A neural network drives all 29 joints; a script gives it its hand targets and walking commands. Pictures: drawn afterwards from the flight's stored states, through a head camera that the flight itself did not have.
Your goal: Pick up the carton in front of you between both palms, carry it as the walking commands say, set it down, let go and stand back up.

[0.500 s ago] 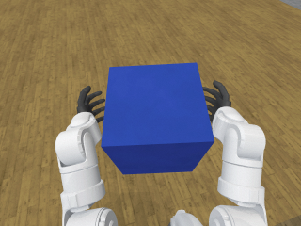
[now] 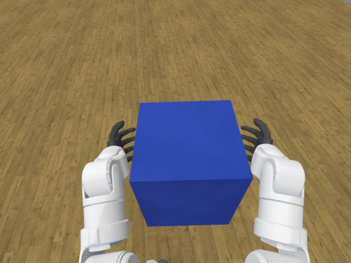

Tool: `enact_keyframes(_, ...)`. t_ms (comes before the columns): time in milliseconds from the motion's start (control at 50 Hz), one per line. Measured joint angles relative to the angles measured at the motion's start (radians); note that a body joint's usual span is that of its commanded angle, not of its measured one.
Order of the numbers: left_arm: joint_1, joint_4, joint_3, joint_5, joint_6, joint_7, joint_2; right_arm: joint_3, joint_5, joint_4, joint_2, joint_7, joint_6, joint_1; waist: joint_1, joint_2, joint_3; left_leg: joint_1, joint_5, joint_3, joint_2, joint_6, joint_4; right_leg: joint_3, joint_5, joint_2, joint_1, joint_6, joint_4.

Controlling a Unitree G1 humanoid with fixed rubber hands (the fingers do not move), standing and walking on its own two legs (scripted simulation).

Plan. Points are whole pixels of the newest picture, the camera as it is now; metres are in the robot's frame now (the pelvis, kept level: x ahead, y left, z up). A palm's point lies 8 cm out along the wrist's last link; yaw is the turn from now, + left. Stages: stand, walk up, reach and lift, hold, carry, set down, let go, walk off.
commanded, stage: carry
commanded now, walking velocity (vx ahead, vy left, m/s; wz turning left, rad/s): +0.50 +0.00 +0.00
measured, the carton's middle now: (186, 167) +0.34 +0.01 +0.03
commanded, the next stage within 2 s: none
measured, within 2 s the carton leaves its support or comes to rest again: neither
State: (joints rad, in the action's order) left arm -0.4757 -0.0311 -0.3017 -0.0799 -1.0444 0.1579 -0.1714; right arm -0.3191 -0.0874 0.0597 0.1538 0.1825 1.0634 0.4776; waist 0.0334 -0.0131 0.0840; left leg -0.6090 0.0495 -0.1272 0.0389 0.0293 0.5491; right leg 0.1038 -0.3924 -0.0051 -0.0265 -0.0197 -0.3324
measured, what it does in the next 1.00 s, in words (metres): walks ahead: left foot, then right foot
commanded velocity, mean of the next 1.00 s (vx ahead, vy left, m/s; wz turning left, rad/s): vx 0.50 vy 0.00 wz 0.00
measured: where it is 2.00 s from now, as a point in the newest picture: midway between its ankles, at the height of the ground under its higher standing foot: (183, 118)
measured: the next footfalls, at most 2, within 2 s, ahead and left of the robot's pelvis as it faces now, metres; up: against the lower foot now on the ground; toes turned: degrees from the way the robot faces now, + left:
left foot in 0.04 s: +0.22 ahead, +0.09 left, +0.00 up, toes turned +7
right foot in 0.54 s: +0.57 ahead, -0.10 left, +0.00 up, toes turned -11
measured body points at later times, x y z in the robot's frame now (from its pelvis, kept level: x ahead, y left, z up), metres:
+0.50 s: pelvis +0.36 +0.00 +0.00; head +0.33 +0.01 +0.45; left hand +0.60 +0.15 +0.09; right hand +0.60 -0.15 +0.10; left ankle +0.18 +0.09 -0.73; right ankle +0.51 -0.11 -0.72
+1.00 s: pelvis +0.67 +0.00 +0.01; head +0.63 -0.01 +0.46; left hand +0.90 +0.15 +0.10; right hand +0.90 -0.15 +0.10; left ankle +0.83 +0.14 -0.70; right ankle +0.53 -0.09 -0.73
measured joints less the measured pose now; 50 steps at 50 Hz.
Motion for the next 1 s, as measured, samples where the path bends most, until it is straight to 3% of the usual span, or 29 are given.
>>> enact_keyframes(40,0.031,-0.023,0.004,-0.004,0.009,0.0,-0.001,0.016,0.005,0.005,0.006,-0.007,-0.012,-0.019,-0.013,0.005,-0.007,0.088,-0.019,-0.043,-0.019,0.01,-0.096,0.006,-0.07,-0.013,0.028,0.016,-0.085)
enact_keyframes(80,0.064,-0.047,0.015,0.009,0.017,-0.001,0.016,0.034,0.003,0.006,0.022,-0.012,-0.039,-0.044,-0.035,0.035,-0.018,0.105,0.011,-0.066,-0.036,0.059,-0.035,-0.012,-0.083,-0.044,-0.055,0.025,-0.361)
enact_keyframes(100,0.085,-0.06,0.021,0.018,0.019,-0.002,0.022,0.045,0.002,0.011,0.03,-0.014,-0.047,-0.061,-0.043,0.037,-0.027,0.11,0.059,-0.069,-0.036,0.069,-0.005,-0.046,-0.069,-0.033,-0.13,0.025,-0.534)
enact_keyframes(140,0.135,-0.095,0.032,0.028,0.019,-0.005,0.015,0.069,0.015,0.046,0.034,-0.023,-0.049,-0.117,-0.05,0.028,-0.044,0.152,0.114,-0.067,-0.032,0.071,-0.017,-0.075,-0.038,-0.008,-0.273,0.016,-0.783)
enact_keyframes(180,0.188,-0.137,0.066,0.029,0.014,-0.01,0.008,0.107,0.04,0.089,0.01,-0.039,-0.042,-0.177,-0.05,0.02,-0.058,0.214,0.118,-0.064,-0.032,0.056,-0.074,-0.067,0.016,-0.012,-0.383,0.015,-0.842)
enact_keyframes(240,0.26,-0.207,0.132,0.041,0.011,-0.013,0.029,0.158,0.069,0.173,-0.011,-0.05,-0.038,-0.261,-0.056,0.011,-0.064,0.308,0.132,-0.055,-0.034,0.062,-0.164,-0.046,0.065,-0.036,-0.495,0.022,-0.735)
enact_keyframes(360,0.408,-0.382,0.219,0.057,-0.012,-0.008,0.044,0.235,0.085,0.357,-0.027,-0.047,-0.014,-0.416,-0.049,0.004,-0.018,0.501,0.189,-0.031,-0.034,0.036,-0.296,0.001,0.212,-0.072,-0.585,0.037,-0.397)
enact_keyframes(500,0.541,-0.519,0.255,0.067,-0.095,-0.003,0.038,0.284,0.082,0.492,-0.02,-0.044,0.068,-0.549,-0.042,0.002,0.06,0.734,0.351,-0.012,-0.022,-0.018,-0.325,0.102,0.37,-0.044,-0.513,0.006,-0.152)
enact_keyframes(540,0.545,-0.515,0.259,0.071,-0.116,-0.001,0.038,0.282,0.081,0.503,-0.019,-0.039,0.093,-0.563,-0.042,-0.008,0.072,0.749,0.443,-0.017,0.0,-0.034,-0.202,0.132,0.338,-0.021,-0.449,-0.018,-0.127)
enact_keyframes(560,0.54,-0.491,0.263,0.072,-0.118,0.001,0.038,0.272,0.081,0.492,-0.019,-0.037,0.103,-0.561,-0.035,-0.027,0.078,0.705,0.452,-0.018,0.03,-0.036,-0.062,0.144,0.318,-0.012,-0.45,-0.052,-0.176)
enact_keyframes(600,0.52,-0.44,0.263,0.073,-0.128,0.006,0.04,0.256,0.081,0.461,-0.02,-0.033,0.12,-0.551,-0.017,-0.027,0.08,0.534,0.411,0.042,0.031,-0.029,0.324,0.151,0.252,-0.013,-0.442,-0.085,-0.233)
enact_keyframes(640,0.519,-0.419,0.257,0.073,-0.135,0.007,0.04,0.256,0.078,0.437,-0.021,-0.031,0.131,-0.545,-0.007,-0.013,0.073,0.365,0.367,0.072,0.017,-0.013,0.583,0.149,0.233,-0.017,-0.394,-0.08,-0.2)
enact_keyframes(680,0.534,-0.419,0.251,0.072,-0.134,0.006,0.038,0.264,0.075,0.423,-0.021,-0.032,0.13,-0.546,-0.001,-0.006,0.071,0.239,0.302,0.07,0.029,-0.005,0.628,0.144,0.232,-0.012,-0.335,-0.074,-0.136)
enact_keyframes(840,0.552,-0.429,0.255,0.067,-0.102,-0.001,0.037,0.276,0.058,0.43,-0.017,-0.046,0.087,-0.569,-0.003,0.011,0.097,0.01,0.083,0.034,0.097,-0.046,0.222,0.118,0.209,-0.004,-0.117,-0.048,0.074)
enact_keyframes(920,0.555,-0.456,0.263,0.069,-0.099,-0.002,0.036,0.275,0.066,0.463,-0.017,-0.04,0.086,-0.576,-0.017,0.005,0.1,-0.01,-0.019,0.015,0.099,-0.052,0.084,0.108,0.165,-0.004,-0.01,-0.022,0.132)
enact_keyframes(1000,0.559,-0.48,0.267,0.071,-0.107,-0.004,0.036,0.274,0.076,0.49,-0.017,-0.033,0.097,-0.579,-0.02,0.003,0.097,0.02,-0.037,-0.022,0.079,-0.041,-0.009,0.099,0.087,-0.011,0.088,0.014,0.147)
